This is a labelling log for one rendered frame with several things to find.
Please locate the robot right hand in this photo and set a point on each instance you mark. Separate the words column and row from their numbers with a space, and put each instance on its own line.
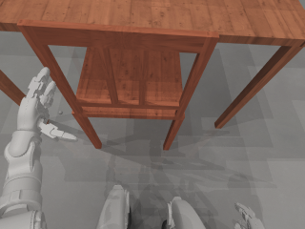
column 249, row 216

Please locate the robot left thigh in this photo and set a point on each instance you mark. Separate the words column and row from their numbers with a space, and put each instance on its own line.
column 116, row 206

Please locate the left robot forearm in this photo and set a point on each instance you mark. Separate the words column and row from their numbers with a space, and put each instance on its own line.
column 22, row 187

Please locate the robot left hand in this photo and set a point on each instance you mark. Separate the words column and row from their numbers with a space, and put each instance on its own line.
column 36, row 104

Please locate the chair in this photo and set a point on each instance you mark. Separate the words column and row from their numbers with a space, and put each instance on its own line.
column 128, row 72

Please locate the robot right shin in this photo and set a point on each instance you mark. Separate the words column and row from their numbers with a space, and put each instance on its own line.
column 168, row 226

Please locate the table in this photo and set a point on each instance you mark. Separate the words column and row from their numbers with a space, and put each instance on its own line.
column 255, row 22

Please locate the robot left upper arm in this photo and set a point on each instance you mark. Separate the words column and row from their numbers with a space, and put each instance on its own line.
column 33, row 219

